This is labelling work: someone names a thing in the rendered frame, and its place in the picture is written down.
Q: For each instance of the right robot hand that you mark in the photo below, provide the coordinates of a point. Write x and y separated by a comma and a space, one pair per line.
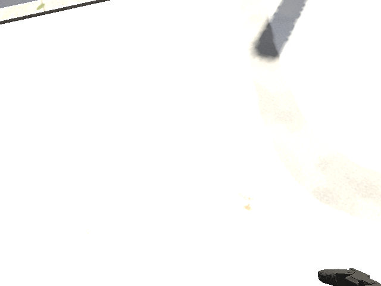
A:
344, 277

